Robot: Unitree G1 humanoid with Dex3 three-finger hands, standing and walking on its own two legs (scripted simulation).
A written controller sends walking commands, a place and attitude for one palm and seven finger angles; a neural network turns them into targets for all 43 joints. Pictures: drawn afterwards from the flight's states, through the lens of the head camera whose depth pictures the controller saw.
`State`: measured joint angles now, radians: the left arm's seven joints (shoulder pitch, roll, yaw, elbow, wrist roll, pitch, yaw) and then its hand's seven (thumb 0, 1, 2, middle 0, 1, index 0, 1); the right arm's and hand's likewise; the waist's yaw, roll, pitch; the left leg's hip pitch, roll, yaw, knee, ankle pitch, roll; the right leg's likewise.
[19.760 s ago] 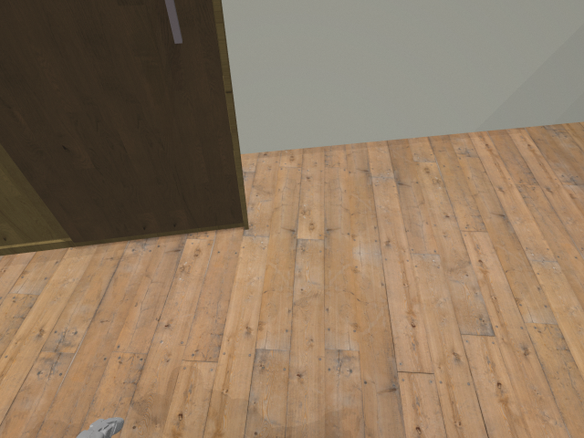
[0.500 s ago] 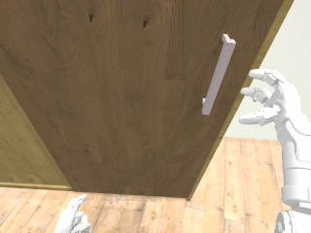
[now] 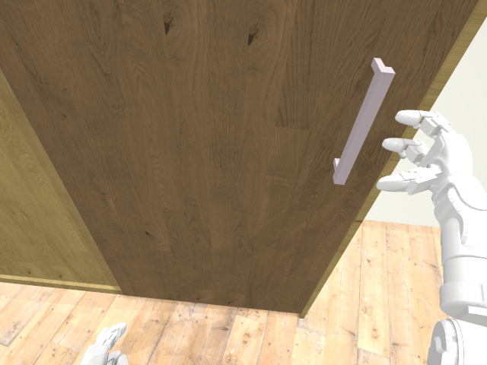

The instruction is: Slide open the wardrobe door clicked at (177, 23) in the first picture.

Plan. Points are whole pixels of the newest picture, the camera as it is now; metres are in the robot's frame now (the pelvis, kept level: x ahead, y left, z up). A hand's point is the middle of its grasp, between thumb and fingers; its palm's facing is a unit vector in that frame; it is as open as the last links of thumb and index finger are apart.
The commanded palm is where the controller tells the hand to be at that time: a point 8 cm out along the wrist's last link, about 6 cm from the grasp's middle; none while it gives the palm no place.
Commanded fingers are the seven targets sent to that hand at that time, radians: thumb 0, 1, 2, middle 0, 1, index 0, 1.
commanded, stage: move the hooked fingers beside the handle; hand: right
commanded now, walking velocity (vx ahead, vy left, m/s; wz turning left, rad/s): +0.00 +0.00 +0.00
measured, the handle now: (356, 127) +0.47 -0.14 +0.19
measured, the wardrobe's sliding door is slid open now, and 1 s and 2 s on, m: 0.00 0.00 0.00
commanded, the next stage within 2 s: feel for the door with the fingertips in 0.50 s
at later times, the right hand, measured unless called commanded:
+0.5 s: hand (402, 153) +0.40 -0.19 +0.20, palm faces +0.02 +1.00 -0.02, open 14.0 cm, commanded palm +0.38 -0.25 +0.20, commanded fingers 0.00 0.50 -0.30 0.30 1.20 0.30 1.20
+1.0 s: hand (378, 149) +0.41 -0.16 +0.20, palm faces -0.01 +1.00 +0.00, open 14.0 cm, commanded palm +0.38 -0.21 +0.20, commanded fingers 0.00 0.50 -0.30 0.30 1.20 0.30 1.20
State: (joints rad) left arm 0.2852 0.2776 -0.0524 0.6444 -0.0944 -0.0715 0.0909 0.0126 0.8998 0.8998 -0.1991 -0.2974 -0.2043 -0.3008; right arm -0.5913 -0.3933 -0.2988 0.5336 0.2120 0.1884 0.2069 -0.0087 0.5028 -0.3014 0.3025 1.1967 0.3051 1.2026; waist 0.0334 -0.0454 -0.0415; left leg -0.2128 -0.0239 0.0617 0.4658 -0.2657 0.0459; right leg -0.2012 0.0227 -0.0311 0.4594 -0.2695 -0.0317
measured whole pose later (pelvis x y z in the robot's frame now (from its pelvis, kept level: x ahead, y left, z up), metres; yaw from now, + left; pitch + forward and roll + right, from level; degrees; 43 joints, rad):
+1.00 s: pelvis +0.00 -0.01 +0.00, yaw +0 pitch +0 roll +0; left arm 0.24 0.25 -0.06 0.64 -0.08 -0.06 0.08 0.01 0.90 0.90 -0.20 -0.30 -0.20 -0.30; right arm -0.63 -0.27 -0.19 0.46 0.20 0.21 0.11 -0.01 0.50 -0.30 0.30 1.20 0.30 1.20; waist 0.02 -0.04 -0.04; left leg -0.21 -0.01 0.06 0.46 -0.26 0.03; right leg -0.20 0.04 -0.03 0.45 -0.26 -0.04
